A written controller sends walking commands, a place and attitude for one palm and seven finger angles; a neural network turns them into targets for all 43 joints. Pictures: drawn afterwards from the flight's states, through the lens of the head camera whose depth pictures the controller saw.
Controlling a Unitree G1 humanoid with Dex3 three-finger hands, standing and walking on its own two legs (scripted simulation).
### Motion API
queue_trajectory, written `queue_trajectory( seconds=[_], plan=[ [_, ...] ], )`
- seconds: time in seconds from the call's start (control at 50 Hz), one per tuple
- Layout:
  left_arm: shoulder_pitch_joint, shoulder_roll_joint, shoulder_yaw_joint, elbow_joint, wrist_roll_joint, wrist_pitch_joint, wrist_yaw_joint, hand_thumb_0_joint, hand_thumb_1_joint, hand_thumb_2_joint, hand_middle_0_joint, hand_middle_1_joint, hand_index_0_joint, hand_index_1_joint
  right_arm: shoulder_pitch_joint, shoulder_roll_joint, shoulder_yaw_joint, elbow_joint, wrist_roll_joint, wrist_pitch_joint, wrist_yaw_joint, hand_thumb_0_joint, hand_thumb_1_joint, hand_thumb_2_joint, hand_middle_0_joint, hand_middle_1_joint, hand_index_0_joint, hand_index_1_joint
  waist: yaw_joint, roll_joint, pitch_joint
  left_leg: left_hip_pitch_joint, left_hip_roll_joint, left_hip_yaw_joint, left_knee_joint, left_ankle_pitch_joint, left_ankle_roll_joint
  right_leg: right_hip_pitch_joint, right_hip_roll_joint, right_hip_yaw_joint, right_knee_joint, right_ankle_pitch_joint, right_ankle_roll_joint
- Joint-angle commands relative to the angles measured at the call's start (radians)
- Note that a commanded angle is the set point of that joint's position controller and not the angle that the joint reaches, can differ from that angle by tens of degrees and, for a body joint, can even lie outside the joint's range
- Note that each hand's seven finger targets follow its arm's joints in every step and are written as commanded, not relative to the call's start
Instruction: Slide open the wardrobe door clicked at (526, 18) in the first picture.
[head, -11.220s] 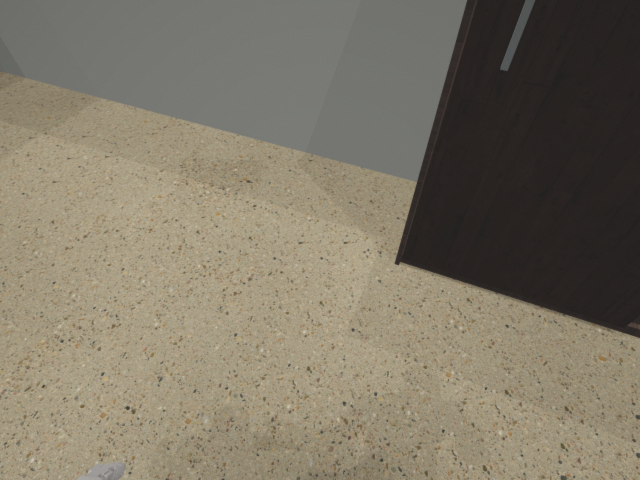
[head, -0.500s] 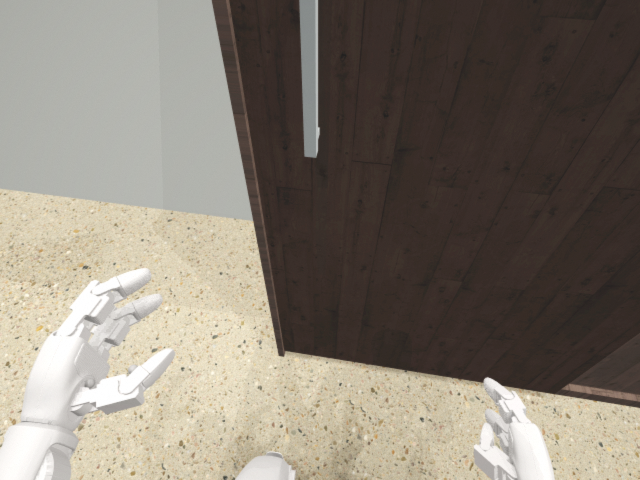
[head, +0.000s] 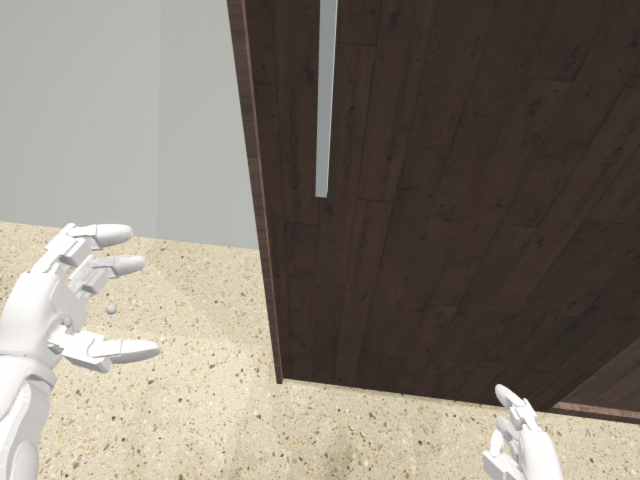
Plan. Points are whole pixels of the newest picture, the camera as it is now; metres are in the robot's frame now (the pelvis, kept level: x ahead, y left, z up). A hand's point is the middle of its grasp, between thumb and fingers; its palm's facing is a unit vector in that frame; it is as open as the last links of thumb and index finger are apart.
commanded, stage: raise the hand with hooked fingers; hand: left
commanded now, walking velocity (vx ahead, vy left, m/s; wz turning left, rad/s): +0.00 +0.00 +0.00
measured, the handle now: (326, 100) +0.52 +0.07 +0.23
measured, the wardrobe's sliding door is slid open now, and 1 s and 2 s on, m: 0.00 0.00 0.00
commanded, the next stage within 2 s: move the hooked fingers beside the handle in 0.98 s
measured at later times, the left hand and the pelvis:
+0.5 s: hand (35, 215) +0.25 +0.29 +0.24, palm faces +0.12 -0.99 -0.10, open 14.0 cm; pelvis -0.02 +0.00 +0.01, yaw +2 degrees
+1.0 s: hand (86, 203) +0.28 +0.26 +0.24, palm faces +0.11 -0.99 -0.07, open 14.0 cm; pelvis +0.00 -0.02 +0.01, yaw +0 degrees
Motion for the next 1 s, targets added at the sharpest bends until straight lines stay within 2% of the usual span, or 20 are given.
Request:
queue_trajectory(
  seconds=[0.0,0.06,0.26,0.3,0.38,0.44,0.46,0.52,0.62,0.64,0.66,0.68,0.72,0.76,0.78,0.8,0.84,0.86,0.92,0.98],
  plan=[
    [-0.276,0.217,0.097,-0.19,-0.016,0.029,0.0,0.0,-0.43,0.33,-0.295,-1.155,-0.295,-1.155,-0.133,-0.119,-0.013,-0.152,0.013,-0.036,-0.011,0.0,-0.9,-0.9,0.2,0.3,0.2,0.3,0.006,0.094,-0.139,0.226,0.009,-0.104,-0.155,0.187,-0.023,-0.057,0.031,0.017,-0.128,0.224,0.002],
    [-0.37,0.251,0.101,-0.18,-0.005,0.093,-0.014,0.0,-0.5,0.3,-0.3,-1.2,-0.3,-1.2,-0.155,-0.119,-0.001,-0.155,0.015,-0.014,-0.016,0.0,-0.9,-0.9,0.2,0.3,0.2,0.3,0.009,0.096,-0.145,0.258,0.01,-0.113,-0.181,0.166,-0.021,-0.039,0.034,0.021,-0.16,0.197,-0.003],
    [-0.625,0.357,0.14,-0.11,0.012,0.255,-0.038,0.0,-0.5,0.3,-0.3,-1.2,-0.3,-1.2,-0.228,-0.113,0.031,-0.169,0.025,0.063,-0.016,0.0,-0.9,-0.9,0.2,0.3,0.2,0.3,0.014,0.121,-0.149,0.307,0.005,-0.135,-0.255,0.101,-0.025,0.002,0.031,0.023,-0.23,0.147,-0.019],
    [-0.678,0.355,0.124,-0.088,0.014,0.286,-0.048,0.0,-0.5,0.3,-0.3,-1.2,-0.3,-1.2,-0.239,-0.108,0.038,-0.174,0.03,0.078,-0.017,0.0,-0.9,-0.9,0.2,0.3,0.2,0.3,0.005,0.109,-0.137,0.307,0.004,-0.141,-0.272,0.073,-0.025,-0.008,0.03,0.019,-0.239,0.127,-0.016],
    [-0.772,0.414,0.146,-0.087,0.019,0.329,-0.06,0.0,-0.5,0.3,-0.3,-1.2,-0.3,-1.2,-0.257,-0.116,0.038,-0.183,0.036,0.095,-0.014,0.0,-0.9,-0.9,0.2,0.3,0.2,0.3,0.011,0.115,-0.183,0.326,-0.002,-0.138,-0.27,0.099,-0.02,0.015,0.025,0.026,-0.251,0.138,-0.021],
    [-0.817,0.435,0.154,-0.056,0.019,0.353,-0.07,0.0,-0.5,0.3,-0.3,-1.2,-0.3,-1.2,-0.265,-0.121,0.039,-0.188,0.04,0.106,-0.012,0.0,-0.9,-0.9,0.2,0.3,0.2,0.3,0.009,0.117,-0.178,0.333,-0.005,-0.141,-0.277,0.09,-0.02,0.009,0.028,0.022,-0.254,0.13,-0.02],
    [-0.816,0.468,0.177,-0.043,0.02,0.36,-0.071,0.0,-0.5,0.3,-0.3,-1.2,-0.3,-1.2,-0.27,-0.126,0.037,-0.187,0.039,0.107,-0.011,0.0,-0.9,-0.9,0.2,0.3,0.2,0.3,0.015,0.116,-0.174,0.322,-0.006,-0.132,-0.264,0.105,-0.016,0.018,0.021,0.036,-0.263,0.135,-0.025],
    [-0.717,0.393,0.133,0.068,0.006,0.393,-0.096,0.0,-0.5,0.3,-0.3,-1.2,-0.3,-1.2,-0.253,-0.128,0.032,-0.186,0.049,0.119,-0.002,0.0,-0.9,-0.9,0.2,0.3,0.2,0.3,0.006,0.042,-0.128,0.288,-0.007,-0.124,-0.259,0.098,-0.013,-0.006,0.019,0.036,-0.265,0.13,-0.014],
    [-0.752,0.424,0.157,-0.016,0.0,0.386,-0.094,0.0,-0.5,0.3,-0.3,-1.2,-0.3,-1.2,-0.269,-0.132,0.022,-0.211,0.053,0.122,0.005,0.0,-0.9,-0.9,0.2,0.3,0.2,0.3,0.006,0.051,-0.164,0.294,-0.008,-0.108,-0.222,0.118,-0.009,-0.012,0.007,0.065,-0.257,0.131,-0.005],
    [-0.767,0.432,0.166,-0.036,-0.002,0.378,-0.087,0.0,-0.5,0.3,-0.3,-1.2,-0.3,-1.2,-0.268,-0.132,0.021,-0.213,0.051,0.12,0.004,0.0,-0.9,-0.9,0.2,0.3,0.2,0.3,0.006,0.078,-0.169,0.299,-0.01,-0.105,-0.218,0.121,-0.009,-0.013,0.007,0.069,-0.257,0.131,-0.004],
    [-0.754,0.463,0.192,-0.041,-0.001,0.367,-0.075,0.0,-0.5,0.3,-0.3,-1.2,-0.3,-1.2,-0.268,-0.134,0.018,-0.205,0.046,0.118,0.003,0.0,-0.9,-0.9,0.2,0.3,0.2,0.3,0.008,0.06,-0.16,0.286,-0.004,-0.105,-0.2,0.123,-0.009,-0.012,-0.004,0.094,-0.264,0.123,-0.003],
    [-0.794,0.463,0.192,-0.088,0.006,0.359,-0.064,0.0,-0.5,0.3,-0.3,-1.2,-0.3,-1.2,-0.271,-0.131,0.018,-0.21,0.044,0.114,0.001,0.0,-0.9,-0.9,0.2,0.3,0.2,0.3,0.011,0.088,-0.192,0.296,-0.007,-0.103,-0.208,0.129,-0.008,0.001,-0.003,0.086,-0.26,0.122,-0.007],
    [-0.779,0.449,0.199,-0.093,0.005,0.34,-0.049,0.0,-0.5,0.3,-0.3,-1.2,-0.3,-1.2,-0.262,-0.129,0.016,-0.207,0.042,0.109,-0.003,0.0,-0.9,-0.9,0.2,0.3,0.2,0.3,0.007,0.112,-0.185,0.312,-0.009,-0.098,-0.206,0.147,-0.007,-0.002,0.004,0.073,-0.251,0.155,-0.006],
    [-0.752,0.482,0.233,-0.101,0.006,0.33,-0.038,0.0,-0.5,0.3,-0.3,-1.2,-0.3,-1.2,-0.255,-0.134,0.012,-0.201,0.036,0.107,-0.005,0.0,-0.9,-0.9,0.2,0.3,0.2,0.3,0.014,0.086,-0.204,0.306,-0.007,-0.091,-0.186,0.184,-0.004,0.025,-0.005,0.091,-0.246,0.211,0.002],
    [-0.76,0.477,0.233,-0.113,0.008,0.333,-0.038,0.0,-0.5,0.3,-0.3,-1.2,-0.3,-1.2,-0.254,-0.132,0.012,-0.202,0.036,0.106,-0.005,0.0,-0.9,-0.9,0.2,0.3,0.2,0.3,0.014,0.097,-0.226,0.309,-0.009,-0.085,-0.182,0.203,-0.002,0.037,-0.012,0.099,-0.24,0.255,0.008],
    [-0.746,0.438,0.203,-0.083,0.009,0.339,-0.039,0.0,-0.5,0.3,-0.3,-1.2,-0.3,-1.2,-0.252,-0.126,0.016,-0.197,0.041,0.11,-0.006,0.0,-0.9,-0.9,0.2,0.3,0.2,0.3,0.005,0.098,-0.192,0.306,-0.008,-0.08,-0.183,0.203,-0.004,0.021,-0.005,0.085,-0.235,0.261,0.011],
    [-0.744,0.431,0.193,-0.059,0.01,0.349,-0.043,0.0,-0.5,0.3,-0.3,-1.2,-0.3,-1.2,-0.246,-0.131,0.012,-0.196,0.044,0.111,-0.007,0.0,-0.9,-0.9,0.2,0.3,0.2,0.3,0.005,0.098,-0.177,0.301,-0.01,-0.08,-0.185,0.198,-0.003,0.011,-0.001,0.083,-0.232,0.269,0.016],
    [-0.73,0.442,0.205,-0.052,0.008,0.352,-0.043,0.0,-0.5,0.3,-0.3,-1.2,-0.3,-1.2,-0.243,-0.136,0.009,-0.193,0.042,0.11,-0.005,0.0,-0.9,-0.9,0.2,0.3,0.2,0.3,0.006,0.059,-0.172,0.287,-0.005,-0.083,-0.168,0.203,-0.004,0.018,-0.014,0.105,-0.233,0.295,0.028],
    [-0.729,0.421,0.19,-0.025,0.006,0.373,-0.055,0.0,-0.5,0.3,-0.3,-1.2,-0.3,-1.2,-0.242,-0.135,0.01,-0.195,0.048,0.115,-0.004,0.0,-0.9,-0.9,0.2,0.3,0.2,0.3,0.001,0.023,-0.178,0.275,-0.007,-0.081,-0.155,0.205,-0.001,0.011,-0.02,0.113,-0.219,0.346,0.052],
    [-0.752,0.433,0.198,-0.061,0.006,0.375,-0.061,0.0,-0.5,0.3,-0.3,-1.2,-0.3,-1.2,-0.249,-0.134,0.008,-0.2,0.048,0.12,-0.001,0.0,-0.9,-0.9,0.2,0.3,0.2,0.3,0.004,0.048,-0.21,0.278,-0.006,-0.081,-0.137,0.229,-0.003,0.026,-0.034,0.133,-0.203,0.409,0.064]
  ],
)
